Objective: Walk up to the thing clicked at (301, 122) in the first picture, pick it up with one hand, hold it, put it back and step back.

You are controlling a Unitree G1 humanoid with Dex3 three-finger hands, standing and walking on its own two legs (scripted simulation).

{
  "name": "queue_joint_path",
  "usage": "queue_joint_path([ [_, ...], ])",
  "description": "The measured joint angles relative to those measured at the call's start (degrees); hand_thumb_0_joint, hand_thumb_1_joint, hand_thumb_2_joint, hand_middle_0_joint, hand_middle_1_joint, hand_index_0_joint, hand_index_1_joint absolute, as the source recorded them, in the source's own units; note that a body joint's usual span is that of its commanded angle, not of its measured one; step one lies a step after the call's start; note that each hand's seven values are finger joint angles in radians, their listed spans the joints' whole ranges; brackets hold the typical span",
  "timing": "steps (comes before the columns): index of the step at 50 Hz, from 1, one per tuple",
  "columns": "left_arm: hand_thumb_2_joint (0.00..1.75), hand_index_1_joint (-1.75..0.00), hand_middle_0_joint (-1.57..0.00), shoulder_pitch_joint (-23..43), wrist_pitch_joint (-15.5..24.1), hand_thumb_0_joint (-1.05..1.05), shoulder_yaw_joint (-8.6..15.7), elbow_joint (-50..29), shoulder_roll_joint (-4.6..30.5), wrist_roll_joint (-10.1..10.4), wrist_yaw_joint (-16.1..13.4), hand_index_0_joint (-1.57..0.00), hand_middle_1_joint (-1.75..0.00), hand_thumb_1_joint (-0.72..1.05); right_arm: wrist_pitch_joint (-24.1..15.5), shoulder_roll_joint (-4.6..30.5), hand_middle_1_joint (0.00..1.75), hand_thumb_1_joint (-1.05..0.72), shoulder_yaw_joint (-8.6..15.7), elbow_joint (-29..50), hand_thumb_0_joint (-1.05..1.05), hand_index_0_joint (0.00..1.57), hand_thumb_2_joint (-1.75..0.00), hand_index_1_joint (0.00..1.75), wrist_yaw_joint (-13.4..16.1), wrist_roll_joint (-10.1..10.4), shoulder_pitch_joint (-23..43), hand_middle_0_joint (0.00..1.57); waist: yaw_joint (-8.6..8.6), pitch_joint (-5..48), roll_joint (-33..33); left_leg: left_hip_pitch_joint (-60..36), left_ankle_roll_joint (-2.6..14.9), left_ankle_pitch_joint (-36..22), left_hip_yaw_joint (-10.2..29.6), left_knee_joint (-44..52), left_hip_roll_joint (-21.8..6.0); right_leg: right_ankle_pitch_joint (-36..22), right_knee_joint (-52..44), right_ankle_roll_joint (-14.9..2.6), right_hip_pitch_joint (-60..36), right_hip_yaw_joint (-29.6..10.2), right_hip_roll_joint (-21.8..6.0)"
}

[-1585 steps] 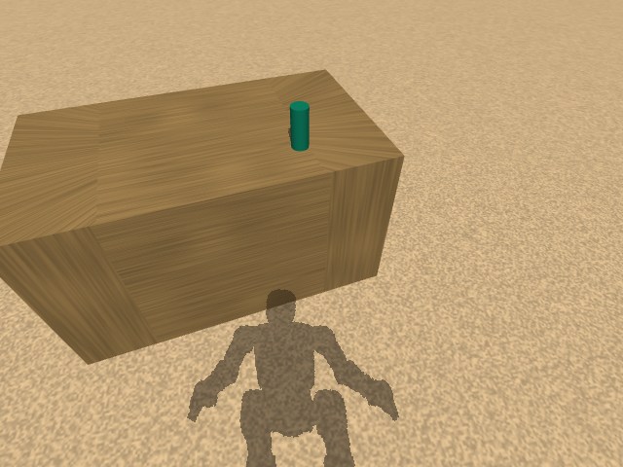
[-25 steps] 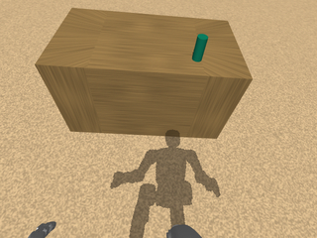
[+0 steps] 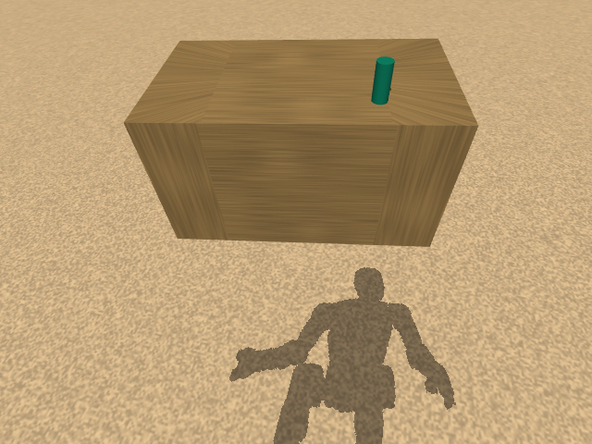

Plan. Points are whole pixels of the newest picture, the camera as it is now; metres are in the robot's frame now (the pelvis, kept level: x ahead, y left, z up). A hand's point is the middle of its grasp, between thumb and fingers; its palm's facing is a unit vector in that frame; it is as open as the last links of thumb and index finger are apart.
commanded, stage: step back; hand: right
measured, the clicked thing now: (382, 81) +1.15 -0.23 -0.09
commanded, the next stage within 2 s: stand in 0.88 s
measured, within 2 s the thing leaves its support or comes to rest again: neither
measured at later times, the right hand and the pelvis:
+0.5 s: hand out of the picture +0.11 -0.28 -0.15, palm faces -0.06 +0.93 -0.37, open 7.4 cm; pelvis +0.03 -0.01 +0.01, yaw +0 degrees
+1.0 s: hand (468, 435) +0.18 -0.23 -0.13, palm faces +0.00 +0.95 -0.33, open 7.4 cm; pelvis +0.06 +0.02 +0.01, yaw -1 degrees
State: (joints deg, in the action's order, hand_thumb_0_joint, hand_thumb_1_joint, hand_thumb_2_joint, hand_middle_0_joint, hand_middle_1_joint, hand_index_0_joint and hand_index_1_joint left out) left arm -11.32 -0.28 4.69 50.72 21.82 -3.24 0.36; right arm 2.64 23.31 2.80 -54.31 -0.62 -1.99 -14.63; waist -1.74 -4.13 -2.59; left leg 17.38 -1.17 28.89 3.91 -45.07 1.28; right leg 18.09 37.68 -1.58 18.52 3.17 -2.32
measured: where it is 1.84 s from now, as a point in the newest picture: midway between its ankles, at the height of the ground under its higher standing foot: outside the picture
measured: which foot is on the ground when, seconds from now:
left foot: up 0.00-0.00, down 0.02-0.34, up 0.36-0.58, down 0.60-1.00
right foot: down 0.00-0.06, up 0.08-0.28, down 0.30-1.00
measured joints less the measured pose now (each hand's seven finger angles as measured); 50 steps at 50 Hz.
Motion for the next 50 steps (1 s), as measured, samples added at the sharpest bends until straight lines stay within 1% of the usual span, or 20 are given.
queue_joint_path([
  [1, 0.89, -0.3, -0.21, 0.34, -0.05, 0.01, 0.03, -0.1, 0.43, 0.11, 0.14, -0.21, -0.3, 0.9, -0.37, -0.24, 0.3, -0.91, 0.05, -0.71, 0.01, 0.2, -0.89, 0.3, -0.18, -0.07, -0.61, 0.2, 0.11, 0.12, 0.4, -2.43, 0.39, -0.46, -1.03, 5.38, -0.46, 0.2, 0.66, 0.22, 0.34, 0.57, -0.43],
  [3, 0.89, -0.3, -0.21, 0.68, -0.42, 0.01, 0.16, 0.23, 1.68, 0.35, 0.11, -0.21, -0.3, 0.9, -1.23, -1.74, 0.3, -0.91, 0.33, -2.23, 0.01, 0.2, -0.89, 0.3, -0.29, -0.4, -0.67, 0.2, -0.36, -0.9, 3.68, -5.39, 1.05, -8.95, -2.71, 10.85, 1.27, 1.47, 2.88, 0.46, 0.58, -0.94, -2.26],
  [4, 0.89, -0.3, -0.21, 0.12, -0.72, 0.01, 0.18, 0.65, 1.87, 0.71, 0.0, -0.2, -0.3, 0.9, -1.69, -2.28, 0.3, -0.91, 0.35, -2.4, 0.01, 0.2, -0.89, 0.3, -0.31, -0.72, -1.01, 0.2, -0.52, -0.58, 4.71, -5.94, 1.26, -9.67, -3.43, 11.43, 1.7, 4.48, 4.7, 0.5, 1.14, -2.33, -2.06],
  [6, 0.89, -0.3, -0.2, -1.05, -1.3, 0.01, -0.03, 2.4, 1.54, 1.04, 0.21, -0.2, -0.3, 0.9, -2.42, -2.53, 0.3, -0.91, 0.16, -2.23, 0.01, 0.2, -0.89, 0.3, -0.5, -0.84, -2.1, 0.2, 0.73, 1.36, 4.33, -5.7, 2.65, -9.03, -2.92, 11.53, 1.02, 8.72, 9.01, 0.72, 2.88, -2.97, -0.17],
  [7, 0.89, -0.3, -0.2, -1.32, -1.44, 0.01, -0.15, 3.19, 1.54, 1.21, 0.54, -0.2, -0.3, 0.9, -2.67, -2.66, 0.3, -0.9, 0.09, -2.26, 0.01, 0.2, -0.89, 0.3, -0.52, -0.87, -2.35, 0.2, 1.3, 1.79, 4.14, -5.96, 3.11, -9.01, -2.55, 12.04, 0.57, 8.91, 10.7, 0.72, 3.37, -3.0, 0.48],
  [10, 0.89, -0.3, -0.2, -1.92, -0.85, 0.01, -0.26, 4.23, 1.77, 1.69, 1.34, -0.2, -0.3, 0.9, -3.3, -3.04, 0.3, -0.9, -0.19, -2.15, 0.01, 0.2, -0.89, 0.3, -0.48, -1.05, -2.11, 0.2, 1.5, 1.84, 4.6, -7.15, 2.29, -10.48, -2.65, 14.17, -0.36, 6.77, 9.44, 0.58, 3.29, -3.25, 0.8],
  [14, 0.89, -0.3, -0.2, -2.23, 0.03, 0.01, -0.29, 5.38, 1.44, 1.78, 1.67, -0.2, -0.3, 0.9, -3.32, -2.56, 0.3, -0.9, -0.04, -1.29, 0.01, 0.21, -0.89, 0.3, -0.79, -1.0, -0.75, 0.2, 1.6, 1.48, 4.57, -6.77, 1.13, -9.03, -3.15, 12.44, -1.34, 4.83, 0.55, 0.71, -0.23, -2.84, 0.87],
  [16, 0.89, -0.3, -0.2, -1.9, 0.65, 0.01, -0.33, 6.17, 0.31, 1.55, 1.35, -0.2, -0.3, 0.9, -2.71, -1.61, 0.3, -0.9, 0.21, -1.07, 0.01, 0.21, -0.89, 0.3, -0.68, -0.7, 0.16, 0.2, 1.55, 0.8, 2.38, -6.08, 0.75, -6.73, -2.53, 9.05, -3.13, -2.29, -2.94, 0.62, -2.21, -1.76, 2.5],
  [17, 0.89, -0.3, -0.2, -1.75, 1.05, 0.01, -0.42, 6.34, -0.46, 1.3, 1.17, -0.2, -0.3, 0.9, -2.41, -1.11, 0.3, -0.9, 0.34, -0.96, 0.01, 0.2, -0.89, 0.3, -0.47, -0.48, 0.29, 0.2, 1.67, 0.63, 0.75, -5.41, 1.51, -5.07, -1.34, 6.76, -4.06, -2.75, -3.24, 0.46, -2.86, -0.7, 3.55],
  [19, 0.89, -0.3, -0.2, -1.97, 1.95, 0.01, -0.63, 6.07, -1.26, 0.87, 1.04, -0.2, -0.3, 0.9, -1.91, -1.09, 0.3, -0.9, 0.46, -1.25, 0.01, 0.2, -0.89, 0.3, 0.03, -0.35, 0.45, 0.2, 0.95, 1.39, 0.21, -2.37, 2.1, -0.15, 0.47, 0.02, -2.59, -1.37, -2.48, -0.05, -2.62, -0.18, 3.73],
  [21, 0.89, -0.3, -0.2, -2.17, 2.42, 0.01, -0.81, 5.64, -1.64, 0.87, 0.97, -0.2, -0.3, 0.9, -2.02, -1.19, 0.3, -0.91, 0.4, -1.38, 0.01, 0.2, -0.89, 0.3, 0.12, -0.28, 0.96, 0.2, -0.15, 1.29, 1.0, 0.23, 2.29, 1.56, 0.04, -4.99, -0.73, -0.6, -2.45, -0.58, -2.92, -0.8, 2.86],
  [24, 0.89, -0.3, -0.21, -2.3, 3.18, 0.01, -1.22, 5.5, -2.16, 1.13, 0.63, -0.21, -0.3, 0.9, -2.73, -0.77, 0.3, -0.91, 0.4, -1.08, 0.01, 0.2, -0.89, 0.3, 0.0, 0.01, 2.09, 0.2, -0.66, 0.46, 0.79, 3.14, 2.35, -0.48, -0.46, -5.7, -0.79, -1.02, -4.34, 0.07, -4.26, -0.83, 2.21],
  [27, 0.89, -0.3, -0.21, -2.09, 3.19, 0.01, -1.62, 5.73, -1.82, 1.43, 0.38, -0.21, -0.3, 0.9, -3.13, -0.68, 0.3, -0.91, 0.38, -0.84, 0.0, 0.2, -0.89, 0.3, -0.12, 0.12, 3.35, 0.2, -0.89, -0.29, 0.85, 3.59, 1.94, -3.11, -1.71, 0.05, -2.24, -0.44, -4.46, 0.72, -4.72, -0.97, 1.67],
  [29, 0.89, -0.3, -0.21, -1.55, 2.65, 0.01, -1.91, 5.84, -1.29, 1.8, 0.21, -0.21, -0.3, 0.9, -3.45, -0.86, 0.3, -0.91, 0.38, -0.96, 0.0, 0.2, -0.89, 0.3, -0.05, 0.19, 4.07, 0.2, -0.67, -0.73, 1.18, 2.0, 1.76, -7.78, -2.85, 6.86, -2.81, 0.87, -2.94, 1.29, -4.52, -0.92, 1.05],
  [30, 0.89, -0.3, -0.21, -1.16, 2.32, 0.01, -2.08, 5.82, -1.02, 2.01, 0.08, -0.21, -0.3, 0.9, -3.62, -0.96, 0.3, -0.91, 0.44, -1.13, 0.0, 0.2, -0.89, 0.3, 0.06, 0.22, 4.41, 0.2, -0.49, -0.99, 1.34, 0.97, 1.45, -12.9, -3.12, 9.99, -2.75, 1.86, -1.59, 1.68, -4.23, -0.91, 0.71],
  [31, 0.89, -0.3, -0.21, -0.53, 1.94, 0.01, -2.17, 5.91, -0.64, 2.22, -0.11, -0.21, -0.3, 0.9, -3.68, -1.46, 0.3, -0.91, 0.53, -1.61, 0.0, 0.2, -0.89, 0.3, 0.29, 0.17, 5.04, 0.2, -0.52, -1.57, 2.26, 0.41, 0.95, -14.95, -3.67, 10.54, -2.07, 2.8, -0.19, 2.1, -4.04, -1.4, -0.11],
  [33, 0.89, -0.3, -0.21, 0.51, 1.09, 0.01, -2.31, 5.97, -0.24, 2.84, -0.49, -0.2, -0.3, 0.9, -3.53, -2.52, 0.3, -0.91, 0.15, -2.29, 0.0, 0.2, -0.89, 0.3, 0.53, 0.04, 6.02, 0.2, -0.9, -1.74, 3.58, 0.03, 0.85, -13.95, -4.9, 10.36, -1.46, 3.14, 1.23, 1.88, -3.41, -2.82, -0.74],
  [36, 0.89, -0.3, -0.2, 1.62, 0.74, 0.01, -2.67, 6.35, 0.31, 3.0, -0.69, -0.2, -0.3, 0.9, -3.06, -3.66, 0.3, -0.91, -0.79, -3.06, 0.0, 0.2, -0.89, 0.3, 0.25, 0.16, 7.48, 0.2, -0.71, -0.99, 3.61, 0.22, 1.0, -12.42, -5.23, 9.67, -2.31, 2.86, -1.09, 1.13, -4.41, -3.23, 0.32],
  [39, 0.89, -0.3, -0.2, 2.91, 1.19, 0.01, -2.63, 7.13, 0.43, 2.96, -0.72, -0.2, -0.3, 0.9, -2.88, -4.37, 0.3, -0.9, -1.52, -3.72, 0.0, 0.2, -0.89, 0.3, 0.31, 0.5, 9.32, 0.2, -0.26, -0.87, 3.06, -0.12, 0.73, -12.06, -5.13, 9.78, -3.32, 2.04, -3.56, 2.58, -5.72, -3.16, 1.26],
  [50, 0.89, -0.3, -0.2, 6.45, 1.45, 0.01, -4.2, 10.42, -1.03, 3.17, -0.4, -0.2, -0.3, 0.9, -3.4, -3.95, 0.3, -0.9, -2.16, -6.62, 0.0, 0.2, -0.89, 0.3, -0.13, 1.45, 12.42, 0.2, 1.12, 0.65, 2.47, -4.82, 0.94, -15.08, -5.79, 16.89, -2.82, -1.31, -10.9, 3.19, -10.32, -3.58, 0.79],
])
